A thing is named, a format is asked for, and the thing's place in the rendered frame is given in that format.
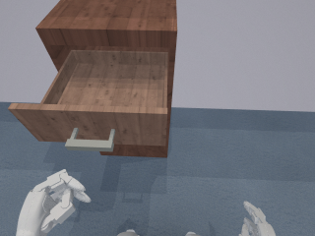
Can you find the cabinet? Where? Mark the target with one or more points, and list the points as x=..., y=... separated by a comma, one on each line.
x=115, y=25

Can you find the drawer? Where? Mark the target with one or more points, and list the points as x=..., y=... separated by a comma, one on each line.
x=99, y=90

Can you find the handle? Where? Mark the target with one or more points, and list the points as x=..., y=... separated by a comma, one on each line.
x=90, y=145

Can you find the right robot hand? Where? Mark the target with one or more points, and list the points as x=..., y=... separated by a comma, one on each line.
x=263, y=228

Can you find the left robot hand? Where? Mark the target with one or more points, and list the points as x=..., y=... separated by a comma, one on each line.
x=41, y=211

